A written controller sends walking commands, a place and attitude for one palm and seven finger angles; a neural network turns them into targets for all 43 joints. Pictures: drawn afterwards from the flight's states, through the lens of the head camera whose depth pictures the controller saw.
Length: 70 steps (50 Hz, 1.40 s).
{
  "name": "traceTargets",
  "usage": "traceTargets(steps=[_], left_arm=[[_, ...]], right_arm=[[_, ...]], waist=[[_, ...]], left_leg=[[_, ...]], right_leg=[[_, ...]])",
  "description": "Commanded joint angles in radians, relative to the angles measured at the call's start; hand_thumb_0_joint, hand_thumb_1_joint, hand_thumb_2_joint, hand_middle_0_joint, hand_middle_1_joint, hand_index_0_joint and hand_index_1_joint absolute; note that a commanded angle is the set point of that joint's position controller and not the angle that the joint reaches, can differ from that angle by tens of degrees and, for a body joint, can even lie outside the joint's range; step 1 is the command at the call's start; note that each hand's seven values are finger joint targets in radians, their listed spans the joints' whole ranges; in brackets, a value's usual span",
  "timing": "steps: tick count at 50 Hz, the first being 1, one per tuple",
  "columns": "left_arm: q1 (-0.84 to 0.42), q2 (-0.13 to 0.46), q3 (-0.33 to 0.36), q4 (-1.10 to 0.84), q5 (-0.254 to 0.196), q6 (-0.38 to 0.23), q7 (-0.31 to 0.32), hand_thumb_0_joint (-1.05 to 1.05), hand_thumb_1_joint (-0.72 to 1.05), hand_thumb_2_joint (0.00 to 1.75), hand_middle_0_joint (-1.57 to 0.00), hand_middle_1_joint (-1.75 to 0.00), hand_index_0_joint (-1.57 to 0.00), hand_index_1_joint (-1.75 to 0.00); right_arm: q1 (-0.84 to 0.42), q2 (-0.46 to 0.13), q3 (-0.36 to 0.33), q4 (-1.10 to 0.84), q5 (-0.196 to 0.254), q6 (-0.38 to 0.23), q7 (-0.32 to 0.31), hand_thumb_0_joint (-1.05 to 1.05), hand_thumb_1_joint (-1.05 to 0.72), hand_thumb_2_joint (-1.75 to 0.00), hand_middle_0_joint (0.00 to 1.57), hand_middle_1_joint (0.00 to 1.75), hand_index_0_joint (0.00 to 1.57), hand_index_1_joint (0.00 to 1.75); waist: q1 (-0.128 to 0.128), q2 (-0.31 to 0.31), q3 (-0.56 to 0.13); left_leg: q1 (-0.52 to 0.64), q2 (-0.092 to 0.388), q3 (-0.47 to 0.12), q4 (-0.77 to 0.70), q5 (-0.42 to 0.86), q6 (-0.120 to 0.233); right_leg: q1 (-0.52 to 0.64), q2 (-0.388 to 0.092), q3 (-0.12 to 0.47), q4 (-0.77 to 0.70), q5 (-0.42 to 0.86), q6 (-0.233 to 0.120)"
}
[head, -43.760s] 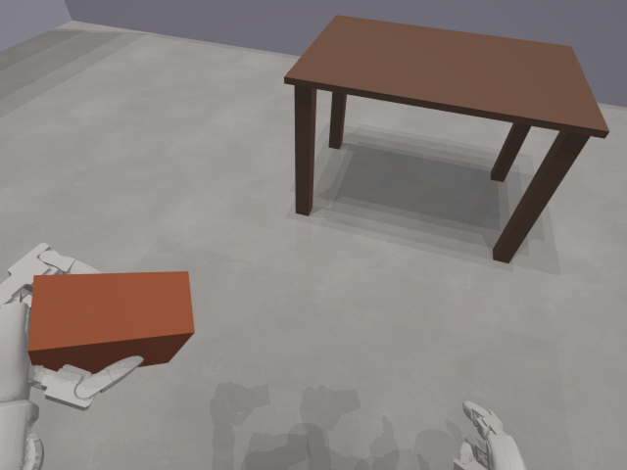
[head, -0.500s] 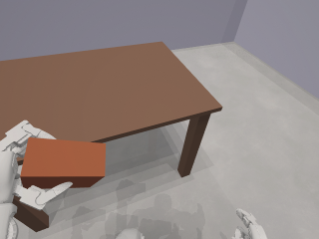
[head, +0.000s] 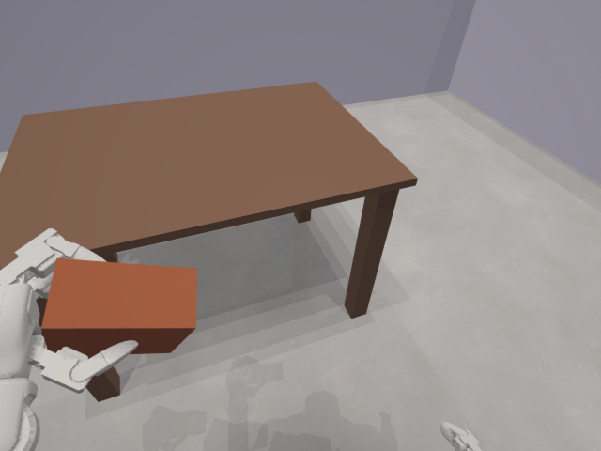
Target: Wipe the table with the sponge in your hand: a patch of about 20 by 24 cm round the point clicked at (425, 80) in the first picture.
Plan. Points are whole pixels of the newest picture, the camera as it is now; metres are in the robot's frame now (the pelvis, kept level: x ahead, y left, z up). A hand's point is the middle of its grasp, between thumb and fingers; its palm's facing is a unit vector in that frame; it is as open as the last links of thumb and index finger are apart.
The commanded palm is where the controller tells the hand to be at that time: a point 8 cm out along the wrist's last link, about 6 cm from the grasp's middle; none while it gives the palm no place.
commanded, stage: stop stepping back and stand still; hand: left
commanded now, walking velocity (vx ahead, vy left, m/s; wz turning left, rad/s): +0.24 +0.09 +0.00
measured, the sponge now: (143, 313) +0.23 +0.18 +0.14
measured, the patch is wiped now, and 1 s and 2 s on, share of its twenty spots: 0.95 0.95 0.95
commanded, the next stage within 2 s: stand and wait in 0.58 s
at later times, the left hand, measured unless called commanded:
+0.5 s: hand (90, 364) +0.15 +0.19 +0.18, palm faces +0.32 -0.89 -0.34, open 10.4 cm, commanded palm +0.11 +0.25 +0.20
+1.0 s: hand (74, 344) +0.17 +0.22 +0.18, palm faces +0.38 -0.84 -0.39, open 10.4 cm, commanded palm +0.13 +0.26 +0.20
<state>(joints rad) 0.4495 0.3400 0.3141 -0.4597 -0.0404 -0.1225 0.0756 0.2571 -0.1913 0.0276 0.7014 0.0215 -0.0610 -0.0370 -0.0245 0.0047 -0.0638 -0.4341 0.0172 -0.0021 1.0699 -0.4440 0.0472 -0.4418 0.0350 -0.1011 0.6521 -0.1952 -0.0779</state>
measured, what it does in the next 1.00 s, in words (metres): steps on the spot: right foot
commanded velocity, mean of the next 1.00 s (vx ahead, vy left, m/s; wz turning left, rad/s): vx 0.08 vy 0.02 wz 0.00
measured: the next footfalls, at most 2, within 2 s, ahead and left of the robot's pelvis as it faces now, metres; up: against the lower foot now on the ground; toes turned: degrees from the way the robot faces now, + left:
right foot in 0.34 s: +0.03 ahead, -0.13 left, +0.00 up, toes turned -4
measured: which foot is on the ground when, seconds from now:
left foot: down 0.00-1.00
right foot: down 0.00-0.08, up 0.10-0.32, down 0.34-1.00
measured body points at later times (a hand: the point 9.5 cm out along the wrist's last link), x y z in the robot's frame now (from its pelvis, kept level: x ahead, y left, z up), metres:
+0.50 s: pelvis -0.06 -0.03 +0.01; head -0.08 -0.01 +0.46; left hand +0.13 +0.24 +0.20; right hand +0.08 -0.28 -0.07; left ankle -0.04 +0.09 -0.68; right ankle -0.01 -0.15 -0.71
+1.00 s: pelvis -0.04 -0.02 +0.02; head -0.05 -0.02 +0.47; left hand +0.15 +0.26 +0.20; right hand +0.13 -0.25 -0.06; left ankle -0.03 +0.10 -0.71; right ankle -0.01 -0.13 -0.71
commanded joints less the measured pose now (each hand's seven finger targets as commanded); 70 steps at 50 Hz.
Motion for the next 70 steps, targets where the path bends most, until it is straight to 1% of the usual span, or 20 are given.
traceTargets(steps=[1, 2, 4, 5, 9, 14, 16, 18, 19, 22, 25, 27, 29, 33, 36, 39, 41, 43, 50, 70], left_arm=[[-0.109, 0.229, 0.136, -0.333, -0.017, -0.055, 0.058, 0.0, 0.1, 1.3, -1.2, -1.6, -1.2, -1.6], [-0.11, 0.222, 0.13, -0.332, -0.018, -0.048, 0.067, 0.0, 0.1, 1.3, -1.2, -1.6, -1.2, -1.6], [-0.218, 0.264, 0.175, -0.379, 0.007, -0.064, 0.078, 0.0, 0.1, 1.3, -1.2, -1.6, -1.2, -1.6], [-0.216, 0.273, 0.183, -0.29, 0.019, -0.062, 0.071, 0.0, 0.1, 1.3, -1.2, -1.6, -1.2, -1.6], [-0.126, 0.173, 0.103, -0.119, 0.004, -0.052, 0.057, 0.0, 0.1, 1.3, -1.2, -1.6, -1.2, -1.6], [-0.111, 0.162, 0.095, -0.195, -0.007, -0.058, 0.051, 0.0, 0.1, 1.3, -1.2, -1.6, -1.2, -1.6], [-0.114, 0.163, 0.093, -0.186, 0.004, -0.054, 0.051, 0.0, 0.1, 1.3, -1.2, -1.6, -1.2, -1.6], [-0.173, 0.232, 0.123, -0.241, -0.001, -0.067, 0.053, 0.0, 0.1, 1.3, -1.2, -1.6, -1.2, -1.6], [-0.157, 0.221, 0.128, -0.23, -0.009, -0.074, 0.055, 0.0, 0.1, 1.3, -1.2, -1.6, -1.2, -1.6], [-0.159, 0.236, 0.146, -0.31, -0.018, -0.078, 0.051, 0.0, 0.1, 1.3, -1.2, -1.6, -1.2, -1.6], [-0.078, 0.222, 0.14, -0.329, -0.013, -0.077, 0.084, 0.0, 0.1, 1.3, -1.2, -1.6, -1.2, -1.6], [-0.049, 0.193, 0.134, -0.324, -0.024, -0.079, 0.104, 0.0, 0.1, 1.3, -1.2, -1.6, -1.2, -1.6], [-0.115, 0.231, 0.151, -0.345, -0.006, -0.075, 0.105, 0.0, 0.1, 1.3, -1.2, -1.6, -1.2, -1.6], [-0.019, 0.174, 0.118, -0.203, -0.01, -0.058, 0.089, 0.0, 0.1, 1.3, -1.2, -1.6, -1.2, -1.6], [-0.04, 0.17, 0.103, -0.194, -0.014, -0.066, 0.074, 0.0, 0.1, 1.3, -1.2, -1.6, -1.2, -1.6], [-0.114, 0.211, 0.124, -0.264, -0.019, -0.078, 0.079, 0.0, 0.1, 1.3, -1.2, -1.6, -1.2, -1.6], [-0.085, 0.201, 0.118, -0.286, -0.014, -0.083, 0.097, 0.0, 0.1, 1.3, -1.2, -1.6, -1.2, -1.6], [-0.071, 0.19, 0.109, -0.319, -0.014, -0.083, 0.109, 0.0, 0.1, 1.3, -1.2, -1.6, -1.2, -1.6], [-0.076, 0.163, 0.087, -0.212, -0.013, -0.061, 0.101, 0.0, 0.1, 1.3, -1.2, -1.6, -1.2, -1.6], [-0.065, 0.151, 0.07, -0.211, -0.021, -0.049, 0.1, 0.0, 0.1, 1.3, -1.2, -1.6, -1.2, -1.6]], right_arm=[[-0.137, -0.111, -0.025, -0.198, -0.009, -0.079, -0.035, 0.0, -0.9, -0.9, 0.2, 0.3, 0.2, 0.3], [-0.133, -0.128, -0.028, -0.212, -0.011, -0.086, -0.049, 0.0, -0.9, -0.9, 0.2, 0.3, 0.2, 0.3], [-0.144, -0.16, -0.048, -0.25, -0.002, -0.122, -0.041, 0.0, -0.9, -0.9, 0.2, 0.3, 0.2, 0.3], [-0.125, -0.126, -0.05, -0.229, 0.008, -0.131, -0.026, 0.0, -0.9, -0.9, 0.2, 0.3, 0.2, 0.3], [-0.096, -0.122, -0.048, -0.163, 0.027, -0.136, -0.003, 0.0, -0.9, -0.9, 0.2, 0.3, 0.2, 0.3], [-0.121, -0.16, -0.049, -0.225, 0.008, -0.129, -0.02, 0.0, -0.9, -0.9, 0.2, 0.3, 0.2, 0.3], [-0.127, -0.165, -0.056, -0.229, 0.004, -0.115, -0.022, 0.0, -0.9, -0.9, 0.2, 0.3, 0.2, 0.3], [-0.167, -0.13, -0.062, -0.245, 0.011, -0.098, -0.021, 0.0, -0.9, -0.9, 0.2, 0.3, 0.2, 0.3], [-0.118, -0.151, -0.087, -0.217, 0.017, -0.099, -0.021, 0.0, -0.9, -0.9, 0.2, 0.3, 0.2, 0.3], [-0.143, -0.136, -0.075, -0.22, 0.011, -0.062, -0.017, 0.0, -0.9, -0.9, 0.2, 0.3, 0.2, 0.3], [-0.155, -0.126, -0.057, -0.232, -0.007, -0.073, -0.049, 0.0, -0.9, -0.9, 0.2, 0.3, 0.2, 0.3], [-0.14, -0.178, -0.073, -0.256, -0.014, -0.089, -0.063, 0.0, -0.9, -0.9, 0.2, 0.3, 0.2, 0.3], [-0.135, -0.144, -0.072, -0.246, -0.004, -0.112, -0.05, 0.0, -0.9, -0.9, 0.2, 0.3, 0.2, 0.3], [-0.158, -0.15, -0.05, -0.226, -0.002, -0.12, -0.031, 0.0, -0.9, -0.9, 0.2, 0.3, 0.2, 0.3], [-0.142, -0.139, -0.077, -0.227, -0.001, -0.103, -0.02, 0.0, -0.9, -0.9, 0.2, 0.3, 0.2, 0.3], [-0.156, -0.129, -0.061, -0.223, -0.004, -0.083, -0.02, 0.0, -0.9, -0.9, 0.2, 0.3, 0.2, 0.3], [-0.164, -0.135, -0.055, -0.228, -0.018, -0.082, -0.038, 0.0, -0.9, -0.9, 0.2, 0.3, 0.2, 0.3], [-0.181, -0.161, -0.057, -0.257, -0.015, -0.088, -0.048, 0.0, -0.9, -0.9, 0.2, 0.3, 0.2, 0.3], [-0.174, -0.137, -0.059, -0.234, -0.014, -0.109, -0.043, 0.0, -0.9, -0.9, 0.2, 0.3, 0.2, 0.3], [-0.198, -0.144, -0.054, -0.268, -0.012, -0.057, -0.047, 0.0, -0.9, -0.9, 0.2, 0.3, 0.2, 0.3]], waist=[[-0.011, -0.065, -0.069], [-0.019, 0.066, -0.057], [0.002, 0.407, -0.018], [-0.011, 0.294, 0.029], [0.004, 0.083, 0.103], [0.015, 0.223, 0.004], [0.037, 0.043, -0.02], [0.029, -0.271, -0.04], [0.02, -0.325, -0.063], [-0.01, -0.075, 0.03], [-0.004, 0.046, -0.022], [0.004, 0.358, -0.021], [-0.008, 0.278, -0.02], [0.038, 0.098, 0.02], [0.02, -0.259, 0.01], [0.001, -0.087, 0.003], [-0.002, 0.056, -0.021], [0.029, 0.221, -0.016], [0.019, -0.047, -0.06], [0.029, 0.053, -0.057]], left_leg=[[0.258, 0.008, 0.063, -0.393, -0.059, 0.035], [0.282, 0.025, 0.021, -0.568, -0.076, 0.046], [0.073, 0.309, -0.394, -0.919, -0.295, 0.189], [0.027, 0.301, -0.403, -0.897, -0.187, 0.186], [0.056, 0.256, -0.263, -0.813, -0.144, 0.152], [0.025, 0.171, -0.128, -0.711, -0.145, 0.082], [-0.076, 0.081, -0.032, -0.433, -0.138, 0.046], [-0.218, -0.022, 0.024, 0.085, -0.061, -0.006], [-0.211, 0.009, -0.057, 0.177, 0.009, -0.015], [0.022, 0.107, -0.102, -0.049, 0.059, 0.002], [0.251, 0.03, 0.032, -0.499, 0.047, 0.014], [0.238, 0.189, -0.29, -0.757, -0.152, 0.099], [0.196, 0.25, -0.41, -0.822, -0.078, 0.148], [0.017, 0.136, -0.157, -0.6, 0.098, 0.055], [-0.035, -0.006, -0.028, -0.16, 0.046, -0.024], [0.093, 0.064, -0.071, -0.345, 0.069, -0.01], [0.231, 0.051, -0.077, -0.609, 0.127, 0.001], [0.168, 0.171, -0.272, -0.78, 0.039, 0.046], [0.185, 0.044, -0.073, -0.567, 0.272, -0.015], [0.198, 0.063, -0.077, -0.679, 0.349, -0.028]], right_leg=[[-0.218, -0.232, 0.219, -0.341, -0.544, -0.01], [-0.195, -0.19, 0.175, -0.179, -0.502, 0.0], [-0.187, 0.014, 0.05, 0.546, -0.307, 0.088], [-0.246, -0.031, 0.134, 0.708, -0.227, 0.083], [-0.261, -0.107, 0.129, 0.515, -0.124, 0.083], [0.144, -0.036, -0.023, -0.045, -0.193, 0.08], [0.329, -0.035, -0.02, -0.224, -0.054, 0.059], [0.295, -0.366, 0.453, -0.419, -0.146, -0.091], [0.245, -0.403, 0.552, -0.468, -0.269, -0.126], [-0.082, -0.386, 0.345, -0.413, -0.335, -0.091], [-0.089, -0.242, 0.181, -0.235, -0.42, -0.031], [-0.074, -0.061, 0.047, 0.103, -0.34, 0.053], [-0.104, -0.042, 0.074, 0.306, -0.332, 0.086], [0.266, -0.047, 0.058, -0.229, -0.064, 0.087], [0.187, -0.344, 0.484, -0.474, -0.239, -0.061], [0.106, -0.343, 0.356, -0.392, -0.196, -0.066], [0.076, -0.208, 0.215, -0.257, -0.226, 0.004], [0.12, -0.062, 0.093, -0.101, -0.129, 0.077], [0.243, -0.15, 0.223, -0.304, 0.054, 0.051], [0.305, -0.098, 0.141, -0.286, 0.142, 0.073]])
